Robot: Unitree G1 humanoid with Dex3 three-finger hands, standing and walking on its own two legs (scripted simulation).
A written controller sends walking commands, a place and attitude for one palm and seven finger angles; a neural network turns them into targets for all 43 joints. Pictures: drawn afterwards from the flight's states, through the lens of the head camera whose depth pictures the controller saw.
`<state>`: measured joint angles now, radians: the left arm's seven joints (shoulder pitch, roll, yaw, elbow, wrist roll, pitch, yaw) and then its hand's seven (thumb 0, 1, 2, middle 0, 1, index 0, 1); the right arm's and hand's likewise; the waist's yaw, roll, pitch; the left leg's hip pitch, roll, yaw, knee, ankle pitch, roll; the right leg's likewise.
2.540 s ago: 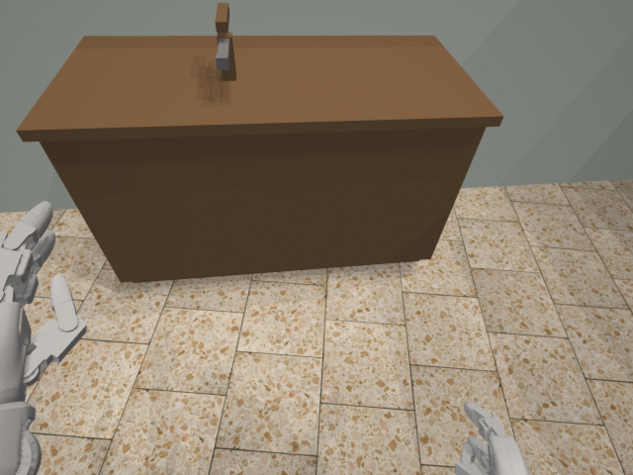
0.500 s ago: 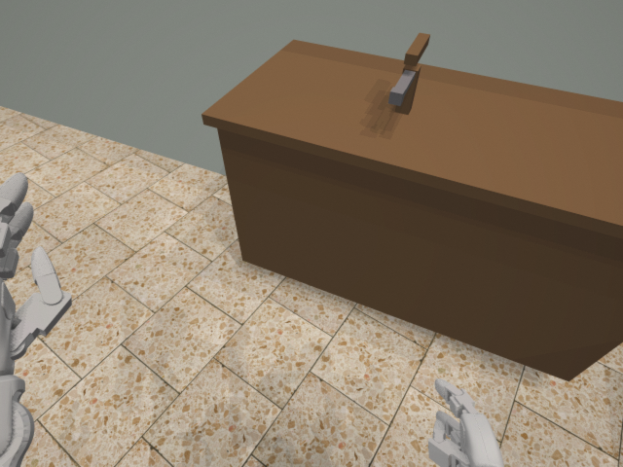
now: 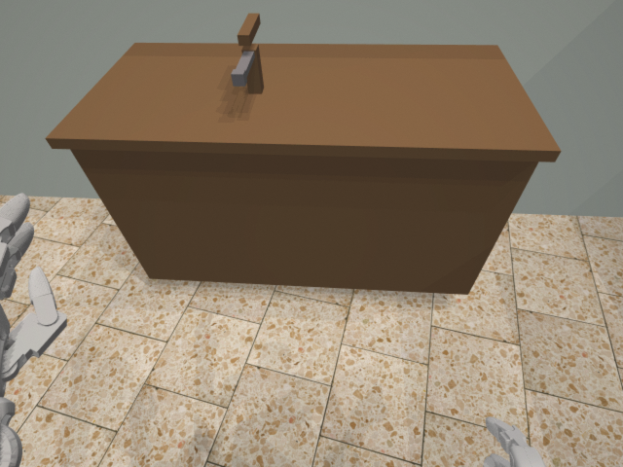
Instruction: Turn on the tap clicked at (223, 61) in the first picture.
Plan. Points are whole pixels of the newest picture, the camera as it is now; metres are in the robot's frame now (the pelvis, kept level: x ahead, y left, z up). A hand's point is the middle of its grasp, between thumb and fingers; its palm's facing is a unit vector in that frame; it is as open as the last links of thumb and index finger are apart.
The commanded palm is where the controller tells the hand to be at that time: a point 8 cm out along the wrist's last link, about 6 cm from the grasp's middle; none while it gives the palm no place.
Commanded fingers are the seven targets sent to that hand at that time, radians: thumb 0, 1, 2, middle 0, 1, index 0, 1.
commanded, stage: turn to face it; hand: left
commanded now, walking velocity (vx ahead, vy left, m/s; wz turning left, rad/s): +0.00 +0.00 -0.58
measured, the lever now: (239, 77) +0.87 +0.23 +0.08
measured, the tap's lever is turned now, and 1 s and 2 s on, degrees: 0 0 0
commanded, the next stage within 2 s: take the last steps up to it in 0.50 s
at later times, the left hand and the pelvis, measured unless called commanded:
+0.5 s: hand (210, 336) +0.21 +0.11 +0.15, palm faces +0.14 -0.90 -0.41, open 7.4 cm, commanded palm +0.15 +0.19 +0.18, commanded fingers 0.00 0.90 0.90 -0.20 -0.30 -0.20 -0.30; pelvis -0.08 -0.05 -0.02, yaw -14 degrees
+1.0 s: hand (225, 365) +0.18 +0.09 +0.16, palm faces +0.13 -0.91 -0.38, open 7.4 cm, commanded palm +0.14 +0.16 +0.18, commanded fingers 0.00 0.90 0.90 -0.20 -0.30 -0.20 -0.30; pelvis -0.09 -0.06 -0.01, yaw -16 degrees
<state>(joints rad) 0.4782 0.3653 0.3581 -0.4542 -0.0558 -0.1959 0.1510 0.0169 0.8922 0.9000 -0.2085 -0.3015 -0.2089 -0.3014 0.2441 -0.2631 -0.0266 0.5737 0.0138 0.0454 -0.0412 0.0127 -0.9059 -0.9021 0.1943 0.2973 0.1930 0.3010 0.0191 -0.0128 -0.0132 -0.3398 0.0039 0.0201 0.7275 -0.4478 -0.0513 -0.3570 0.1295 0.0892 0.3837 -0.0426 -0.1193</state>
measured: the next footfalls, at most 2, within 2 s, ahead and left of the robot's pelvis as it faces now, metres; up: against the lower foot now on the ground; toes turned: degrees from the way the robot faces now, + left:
left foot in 0.10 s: +0.01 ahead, +0.14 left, +0.00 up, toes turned +1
right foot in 0.38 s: -0.08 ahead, -0.17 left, +0.00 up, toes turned -24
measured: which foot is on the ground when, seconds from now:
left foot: up 0.00-0.08, down 0.10-0.38, up 0.40-0.64, down 0.66-0.92, up 0.94-1.00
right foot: down 0.00-0.12, up 0.14-0.36, down 0.38-1.00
